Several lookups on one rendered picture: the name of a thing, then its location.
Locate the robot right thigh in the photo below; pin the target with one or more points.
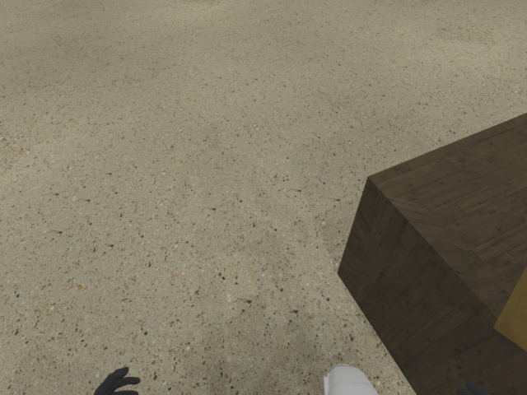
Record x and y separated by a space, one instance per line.
347 380

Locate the pedestal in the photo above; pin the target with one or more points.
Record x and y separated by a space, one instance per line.
436 248

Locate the left robot hand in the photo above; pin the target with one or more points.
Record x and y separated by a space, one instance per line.
116 380

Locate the carton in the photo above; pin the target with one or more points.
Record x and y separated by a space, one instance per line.
512 322

